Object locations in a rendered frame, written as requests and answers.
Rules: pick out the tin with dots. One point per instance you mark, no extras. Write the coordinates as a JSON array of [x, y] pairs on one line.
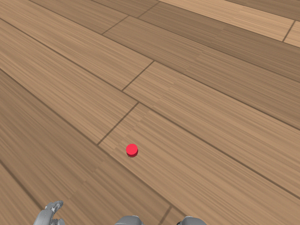
[[132, 150]]

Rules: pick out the left robot hand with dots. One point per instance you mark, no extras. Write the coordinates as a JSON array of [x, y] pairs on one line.
[[45, 217]]

